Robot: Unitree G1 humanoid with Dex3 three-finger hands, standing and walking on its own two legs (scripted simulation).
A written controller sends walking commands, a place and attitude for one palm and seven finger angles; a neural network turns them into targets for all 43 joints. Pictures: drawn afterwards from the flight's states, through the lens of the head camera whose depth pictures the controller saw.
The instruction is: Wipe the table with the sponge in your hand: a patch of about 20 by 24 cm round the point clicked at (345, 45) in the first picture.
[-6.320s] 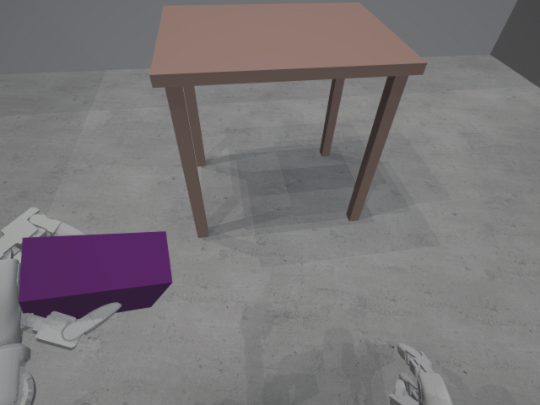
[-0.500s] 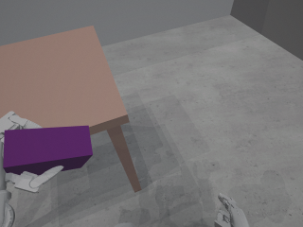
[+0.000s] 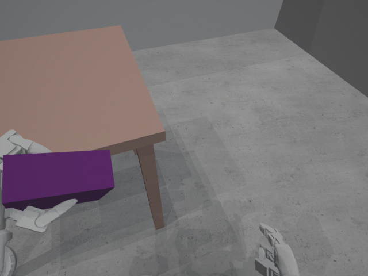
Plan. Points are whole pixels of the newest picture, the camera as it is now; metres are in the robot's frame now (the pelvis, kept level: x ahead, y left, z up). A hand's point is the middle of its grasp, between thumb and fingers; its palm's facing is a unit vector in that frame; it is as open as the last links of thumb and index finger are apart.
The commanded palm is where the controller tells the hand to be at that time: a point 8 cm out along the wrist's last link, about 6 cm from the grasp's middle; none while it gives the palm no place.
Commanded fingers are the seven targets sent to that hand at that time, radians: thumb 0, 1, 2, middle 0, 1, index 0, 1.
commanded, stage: come to a stop and stand still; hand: left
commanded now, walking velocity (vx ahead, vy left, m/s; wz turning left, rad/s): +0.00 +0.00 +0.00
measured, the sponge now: (76, 180) +0.23 +0.20 +0.15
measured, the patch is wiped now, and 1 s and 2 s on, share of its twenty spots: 0.00 0.00 0.00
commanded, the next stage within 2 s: look again from close up in 0.52 s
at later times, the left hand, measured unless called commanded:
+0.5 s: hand (32, 206) +0.18 +0.24 +0.16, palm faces +0.39 -0.82 -0.41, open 10.1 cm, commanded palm +0.13 +0.28 +0.18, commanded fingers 0.00 0.10 1.30 -1.20 -1.60 -1.20 -1.60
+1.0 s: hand (11, 181) +0.21 +0.29 +0.16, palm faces +0.36 -0.85 -0.38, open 10.1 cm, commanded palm +0.16 +0.32 +0.18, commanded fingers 0.00 0.10 1.30 -1.20 -1.60 -1.20 -1.60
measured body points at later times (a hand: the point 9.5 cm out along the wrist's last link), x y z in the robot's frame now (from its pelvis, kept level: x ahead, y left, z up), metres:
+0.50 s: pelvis -0.04 +0.00 +0.00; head -0.03 +0.00 +0.45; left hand +0.15 +0.28 +0.18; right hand +0.11 -0.24 -0.09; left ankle +0.05 +0.12 -0.73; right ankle +0.00 -0.11 -0.73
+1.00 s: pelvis -0.01 +0.04 +0.01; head +0.02 +0.08 +0.45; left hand +0.19 +0.34 +0.18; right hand +0.17 -0.17 -0.06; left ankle +0.04 +0.12 -0.73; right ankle +0.00 -0.11 -0.73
